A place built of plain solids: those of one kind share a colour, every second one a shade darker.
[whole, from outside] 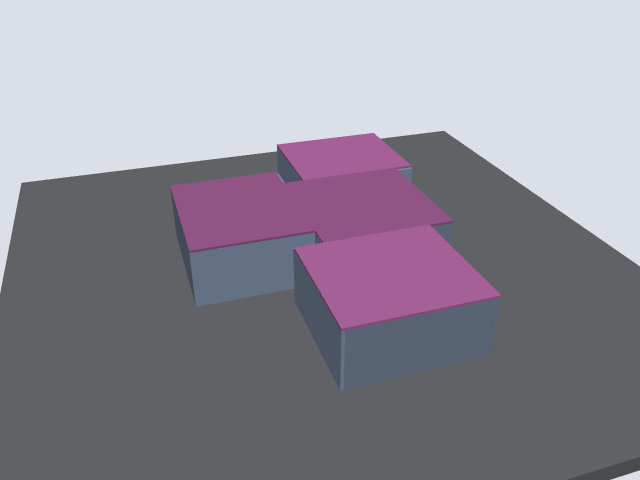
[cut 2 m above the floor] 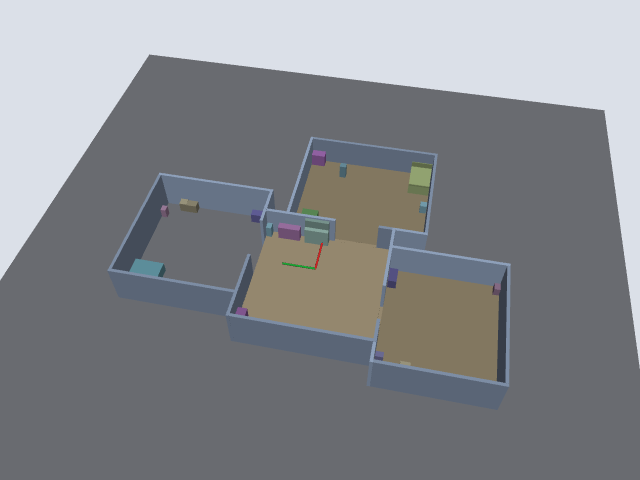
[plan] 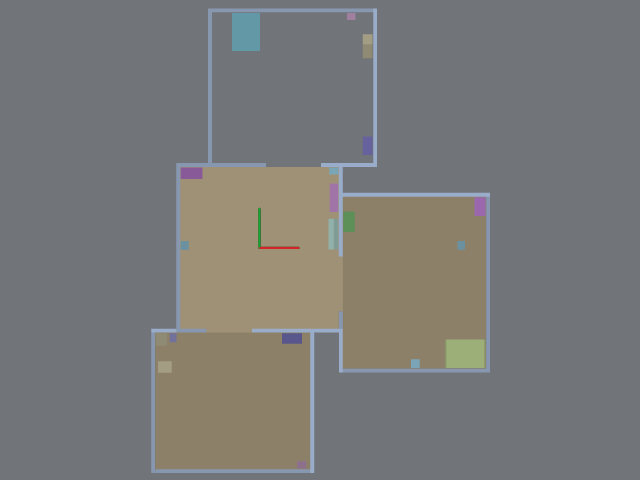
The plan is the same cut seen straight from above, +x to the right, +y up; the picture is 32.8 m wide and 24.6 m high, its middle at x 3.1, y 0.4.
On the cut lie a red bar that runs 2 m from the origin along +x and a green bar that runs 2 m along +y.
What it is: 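One storey of an old house, long lived in; a hub and three side rooms behind broad openings; a side room's floor lies below the hub's by a bare drop, by one riser or not at all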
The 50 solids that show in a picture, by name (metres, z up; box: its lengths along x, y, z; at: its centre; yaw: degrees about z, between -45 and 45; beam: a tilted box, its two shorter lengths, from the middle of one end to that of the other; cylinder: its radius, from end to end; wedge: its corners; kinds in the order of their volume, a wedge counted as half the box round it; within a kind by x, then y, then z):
{
 "floor_1": {"box": [2.35, 0.2, 0.64], "at": [-1.55, -4.24, 0.27]},
 "floor_2": {"box": [7.95, 7.0, 0.64], "at": [-1.37, -7.85, 0.27]},
 "floor_3": {"box": [8.13, 8.29, 0.84], "at": [0.0, 0.0, 0.37]},
 "floor_4": {"box": [0.2, 2.81, 0.84], "at": [4.17, -1.85, 0.37]},
 "floor_5": {"box": [7.35, 8.81, 0.84], "at": [7.94, -1.79, 0.37]},
 "wall_1": {"box": [0.2, 7.2, 3.83], "at": [-5.45, -7.95, 1.86]},
 "wall_2": {"box": [1.28, 0.2, 3.83], "at": [-4.91, -4.24, 1.86]},
 "wall_3": {"box": [0.2, 8.29, 3.83], "at": [-4.17, 0.0, 1.86]},
 "wall_4": {"box": [1.54, 0.2, 3.83], "at": [-3.5, -4.24, 1.86]},
 "wall_5": {"box": [0.2, 7.92, 3.83], "at": [-2.54, 8.3, 1.86]},
 "wall_6": {"box": [4.6, 0.2, 3.83], "at": [-1.97, 4.24, 1.86]},
 "wall_7": {"box": [7.95, 0.2, 3.83], "at": [-1.37, -11.45, 1.86]},
 "wall_8": {"box": [8.26, 0.2, 3.83], "at": [1.69, 12.17, 1.86]},
 "wall_9": {"box": [4.65, 0.2, 3.83], "at": [1.94, -4.24, 1.86]},
 "wall_10": {"box": [0.2, 7.2, 3.83], "at": [2.7, -7.95, 1.86]},
 "wall_11": {"box": [1.11, 0.2, 3.83], "at": [3.71, 4.24, 1.86]},
 "wall_12": {"box": [0.2, 2.05, 3.83], "at": [4.17, -5.37, 1.86]},
 "wall_13": {"box": [0.2, 0.89, 3.83], "at": [4.17, -3.7, 1.86]},
 "wall_14": {"box": [0.2, 4.59, 3.83], "at": [4.17, 1.85, 1.86]},
 "wall_15": {"box": [1.76, 0.2, 3.83], "at": [5.15, 4.24, 1.86]},
 "wall_16": {"box": [0.2, 7.92, 3.83], "at": [5.93, 8.3, 1.86]},
 "wall_17": {"box": [7.55, 0.2, 3.83], "at": [8.04, -6.29, 1.86]},
 "wall_18": {"box": [7.55, 0.2, 3.83], "at": [8.04, 2.72, 1.86]},
 "wall_19": {"box": [0.2, 8.81, 3.83], "at": [11.71, -1.79, 1.86]},
 "roof_1": {"box": [8.35, 7.2, 0.16], "at": [-1.37, -7.95, 3.86]},
 "roof_2": {"box": [8.53, 8.69, 0.16], "at": [0.0, 0.0, 3.86]},
 "roof_3": {"box": [8.66, 7.92, 0.16], "at": [1.69, 8.3, 3.86]},
 "roof_4": {"box": [7.55, 9.21, 0.16], "at": [8.04, -1.79, 3.86]},
 "bed_1": {"box": [2.0, 1.46, 0.75], "at": [10.52, -5.43, 1.17]},
 "bed_2": {"box": [0.06, 1.46, 1.15], "at": [11.55, -5.43, 1.37]},
 "mattress_bed_1": {"box": [1.44, 1.95, 0.79], "at": [-0.69, 11.06, 0.34]},
 "carton_stack_1": {"box": [0.58, 0.64, 1.05], "at": [-5.03, -4.7, 1.11]},
 "carton_stack_2": {"box": [0.72, 0.59, 1.05], "at": [-4.85, -6.1, 1.11]},
 "carton_stack_3": {"box": [0.51, 1.23, 0.74], "at": [5.54, 10.33, 0.32]},
 "carton_stack_4": {"box": [0.51, 0.52, 0.05], "at": [5.54, 10.69, 0.71]},
 "sideboard_1": {"box": [0.27, 1.58, 1.29], "at": [3.67, 0.7, 1.44]},
 "sideboard_2": {"box": [0.23, 1.58, 1.91], "at": [3.92, 0.7, 1.75]},
 "chest_drawers_1": {"box": [1.11, 0.59, 0.98], "at": [-3.48, 3.82, 1.28]},
 "chest_drawers_2": {"box": [0.57, 0.96, 0.96], "at": [11.3, 2.11, 1.27]},
 "wardrobe_1": {"box": [0.58, 1.05, 1.86], "at": [4.59, 1.34, 1.73]},
 "trunk_1": {"box": [1.03, 0.54, 0.71], "at": [1.67, -4.64, 0.94]},
 "trunk_2": {"box": [0.51, 0.95, 0.79], "at": [5.54, 5.23, 0.34]},
 "hall_bench_1": {"box": [0.44, 1.46, 1.04], "at": [3.81, 2.56, 1.32]},
 "side_table_1": {"box": [0.41, 0.46, 0.93], "at": [-3.83, 0.12, 1.26]},
 "side_table_2": {"box": [0.47, 0.36, 0.87], "at": [3.8, 3.93, 1.23]},
 "side_table_3": {"box": [0.45, 0.46, 0.68], "at": [7.99, -5.93, 1.13]},
 "side_table_4": {"box": [0.39, 0.45, 1.03], "at": [10.34, 0.12, 1.31]},
 "crate_stack_1": {"box": [0.48, 0.38, 0.6], "at": [2.16, -11.13, 0.89]},
 "crate_stack_2": {"box": [0.45, 0.36, 0.76], "at": [4.7, 11.85, 0.33]},
 "tall_odds_1": {"box": [0.35, 0.47, 1.27], "at": [-4.43, -4.61, 1.22]}
}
